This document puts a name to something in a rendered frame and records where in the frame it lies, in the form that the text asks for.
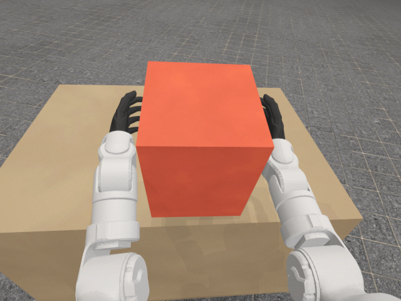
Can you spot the right robot upper arm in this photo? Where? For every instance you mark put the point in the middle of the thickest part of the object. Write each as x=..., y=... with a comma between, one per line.
x=327, y=273

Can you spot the carton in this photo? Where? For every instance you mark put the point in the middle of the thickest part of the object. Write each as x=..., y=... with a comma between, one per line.
x=203, y=139

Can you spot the right robot forearm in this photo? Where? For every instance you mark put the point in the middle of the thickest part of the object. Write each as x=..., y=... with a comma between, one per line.
x=302, y=223

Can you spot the left robot hand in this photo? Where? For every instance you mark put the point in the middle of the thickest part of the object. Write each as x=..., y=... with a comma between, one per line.
x=121, y=120

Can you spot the pedestal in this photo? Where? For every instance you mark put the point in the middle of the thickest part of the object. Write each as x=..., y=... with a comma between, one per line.
x=46, y=189

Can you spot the left robot upper arm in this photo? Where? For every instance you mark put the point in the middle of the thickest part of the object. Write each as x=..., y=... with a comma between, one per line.
x=117, y=277

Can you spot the left robot forearm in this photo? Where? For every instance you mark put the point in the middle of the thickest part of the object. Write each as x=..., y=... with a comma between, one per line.
x=114, y=211

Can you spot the right robot hand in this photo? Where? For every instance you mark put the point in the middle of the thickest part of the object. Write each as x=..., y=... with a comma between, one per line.
x=273, y=117

